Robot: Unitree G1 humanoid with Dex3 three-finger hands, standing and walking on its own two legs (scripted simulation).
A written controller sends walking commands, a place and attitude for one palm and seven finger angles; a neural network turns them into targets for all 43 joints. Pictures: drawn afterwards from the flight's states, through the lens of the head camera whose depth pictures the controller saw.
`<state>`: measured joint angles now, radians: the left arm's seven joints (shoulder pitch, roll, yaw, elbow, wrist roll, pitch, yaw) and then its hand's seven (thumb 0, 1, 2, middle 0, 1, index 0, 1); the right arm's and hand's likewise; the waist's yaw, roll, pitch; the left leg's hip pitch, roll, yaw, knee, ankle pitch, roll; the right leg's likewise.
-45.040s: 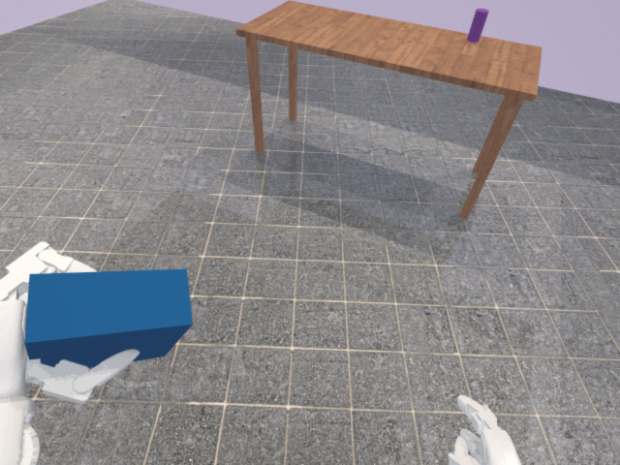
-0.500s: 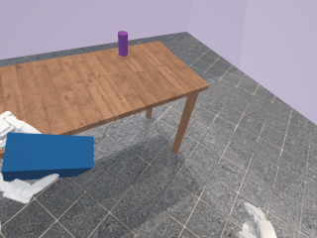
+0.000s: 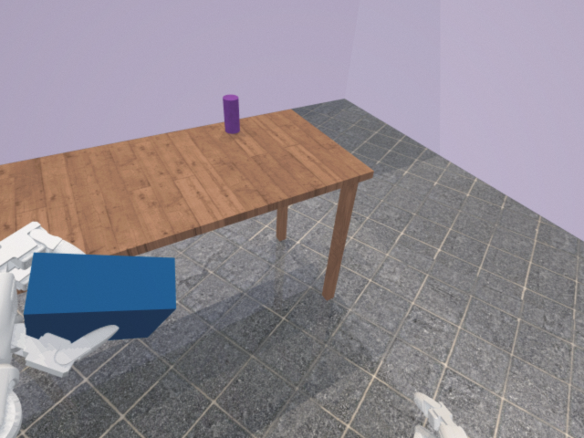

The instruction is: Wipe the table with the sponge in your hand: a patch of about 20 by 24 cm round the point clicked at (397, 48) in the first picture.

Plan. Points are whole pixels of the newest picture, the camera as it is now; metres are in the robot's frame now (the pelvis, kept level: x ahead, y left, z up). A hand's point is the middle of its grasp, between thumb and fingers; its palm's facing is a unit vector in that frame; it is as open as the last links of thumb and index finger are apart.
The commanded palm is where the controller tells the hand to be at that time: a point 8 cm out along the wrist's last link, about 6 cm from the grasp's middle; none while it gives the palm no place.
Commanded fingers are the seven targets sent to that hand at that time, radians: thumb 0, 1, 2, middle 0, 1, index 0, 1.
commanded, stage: stop stepping back and stand still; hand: left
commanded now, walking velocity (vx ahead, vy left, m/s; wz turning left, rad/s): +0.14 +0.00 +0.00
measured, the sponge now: (121, 301) +0.23 +0.21 +0.14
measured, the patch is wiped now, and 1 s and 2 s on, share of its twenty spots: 1.00 1.00 1.00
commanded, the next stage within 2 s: stand and wait in 1.16 s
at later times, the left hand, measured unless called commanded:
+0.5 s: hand (94, 309) +0.20 +0.22 +0.17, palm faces +0.43 -0.83 -0.36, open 9.9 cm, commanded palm +0.15 +0.25 +0.19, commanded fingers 0.00 0.10 1.30 -1.20 -1.60 -1.20 -1.60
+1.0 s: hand (81, 299) +0.22 +0.24 +0.16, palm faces +0.40 -0.85 -0.34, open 10.0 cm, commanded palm +0.17 +0.27 +0.19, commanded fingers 0.00 0.10 1.30 -1.20 -1.60 -1.20 -1.60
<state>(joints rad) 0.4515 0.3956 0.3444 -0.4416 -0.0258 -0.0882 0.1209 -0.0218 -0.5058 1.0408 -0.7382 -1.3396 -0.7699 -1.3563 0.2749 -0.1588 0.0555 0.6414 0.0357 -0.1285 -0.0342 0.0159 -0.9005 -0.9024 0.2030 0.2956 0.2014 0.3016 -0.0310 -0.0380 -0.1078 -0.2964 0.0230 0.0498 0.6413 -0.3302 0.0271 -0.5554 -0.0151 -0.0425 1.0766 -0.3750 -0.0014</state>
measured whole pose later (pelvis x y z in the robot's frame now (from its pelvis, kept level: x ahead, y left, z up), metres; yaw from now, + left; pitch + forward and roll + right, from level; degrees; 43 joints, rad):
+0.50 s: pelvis +0.01 -0.03 +0.00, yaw +3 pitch -1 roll -1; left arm 0.48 0.35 0.31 -0.46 -0.03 -0.11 0.14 -0.02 -0.51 1.04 -0.74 -1.34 -0.77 -1.36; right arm 0.23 -0.23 0.00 0.64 0.02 -0.10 -0.05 0.02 -0.90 -0.90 0.20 0.30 0.20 0.30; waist -0.01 0.01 -0.04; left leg -0.32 0.02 -0.02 0.71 -0.33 0.02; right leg -0.29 0.01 -0.09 0.57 -0.26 -0.03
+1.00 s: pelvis +0.01 -0.01 +0.02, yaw +1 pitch -1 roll -1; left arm 0.48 0.34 0.29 -0.46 -0.04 -0.09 0.15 -0.02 -0.50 1.04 -0.74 -1.34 -0.77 -1.36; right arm 0.17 -0.20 0.03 0.58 0.01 -0.07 -0.07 0.02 -0.90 -0.90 0.20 0.30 0.20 0.30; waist 0.01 -0.01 -0.02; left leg -0.21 0.01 0.02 0.48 -0.26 0.02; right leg -0.23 -0.01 -0.04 0.42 -0.18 0.01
